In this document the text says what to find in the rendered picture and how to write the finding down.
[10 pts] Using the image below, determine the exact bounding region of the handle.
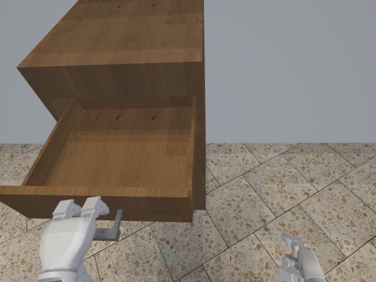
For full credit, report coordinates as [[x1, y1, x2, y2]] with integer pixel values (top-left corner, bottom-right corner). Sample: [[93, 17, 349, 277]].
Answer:
[[72, 209, 123, 241]]

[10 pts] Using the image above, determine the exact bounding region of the drawer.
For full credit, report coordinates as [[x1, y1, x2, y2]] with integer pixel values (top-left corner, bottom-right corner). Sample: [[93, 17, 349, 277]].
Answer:
[[0, 96, 197, 223]]

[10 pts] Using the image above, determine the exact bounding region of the robot left hand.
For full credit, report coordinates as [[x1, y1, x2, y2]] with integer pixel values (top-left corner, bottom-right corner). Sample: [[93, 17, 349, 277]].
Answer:
[[39, 196, 109, 282]]

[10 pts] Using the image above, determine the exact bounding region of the robot right hand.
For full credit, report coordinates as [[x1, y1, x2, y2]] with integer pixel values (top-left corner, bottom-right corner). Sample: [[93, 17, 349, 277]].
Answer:
[[279, 233, 326, 282]]

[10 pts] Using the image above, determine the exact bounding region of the cabinet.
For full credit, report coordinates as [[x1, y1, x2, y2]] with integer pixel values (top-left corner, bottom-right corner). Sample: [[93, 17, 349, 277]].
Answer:
[[16, 0, 206, 210]]

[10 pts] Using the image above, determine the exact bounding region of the left robot forearm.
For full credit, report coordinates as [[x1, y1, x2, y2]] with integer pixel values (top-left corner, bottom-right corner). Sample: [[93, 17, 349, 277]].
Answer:
[[36, 269, 79, 282]]

